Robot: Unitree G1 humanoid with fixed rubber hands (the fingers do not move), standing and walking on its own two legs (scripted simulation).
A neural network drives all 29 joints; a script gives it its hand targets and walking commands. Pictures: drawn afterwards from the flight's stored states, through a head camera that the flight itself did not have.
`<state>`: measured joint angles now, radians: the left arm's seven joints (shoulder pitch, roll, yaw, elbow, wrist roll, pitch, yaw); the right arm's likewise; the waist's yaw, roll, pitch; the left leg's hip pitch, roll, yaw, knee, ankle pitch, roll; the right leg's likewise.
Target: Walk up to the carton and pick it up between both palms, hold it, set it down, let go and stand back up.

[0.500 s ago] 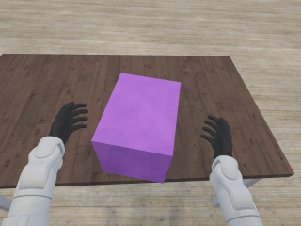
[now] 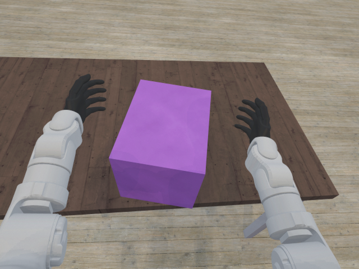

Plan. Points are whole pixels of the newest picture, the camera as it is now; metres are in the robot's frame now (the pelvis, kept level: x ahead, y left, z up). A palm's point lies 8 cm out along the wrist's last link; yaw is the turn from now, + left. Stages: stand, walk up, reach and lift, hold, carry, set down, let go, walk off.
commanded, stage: reach and lift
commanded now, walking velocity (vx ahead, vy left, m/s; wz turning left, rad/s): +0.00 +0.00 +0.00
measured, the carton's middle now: (166, 143) +0.45 +0.01 -0.03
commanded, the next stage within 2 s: none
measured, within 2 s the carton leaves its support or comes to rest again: neither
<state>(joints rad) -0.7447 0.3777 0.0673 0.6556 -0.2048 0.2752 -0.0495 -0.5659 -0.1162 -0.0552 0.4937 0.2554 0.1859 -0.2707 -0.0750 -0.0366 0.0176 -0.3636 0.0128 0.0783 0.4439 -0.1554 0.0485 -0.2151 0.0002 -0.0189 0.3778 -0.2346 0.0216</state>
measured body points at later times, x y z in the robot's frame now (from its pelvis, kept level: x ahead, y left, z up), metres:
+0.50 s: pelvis +0.00 +0.00 -0.01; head +0.06 +0.04 +0.44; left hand +0.46 +0.18 +0.07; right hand +0.41 -0.18 +0.06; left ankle +0.04 +0.08 -0.74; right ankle -0.03 -0.13 -0.74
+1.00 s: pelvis -0.02 +0.01 -0.04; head +0.09 +0.05 +0.39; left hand +0.47 +0.16 +0.00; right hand +0.41 -0.18 -0.01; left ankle +0.04 +0.09 -0.74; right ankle -0.03 -0.13 -0.74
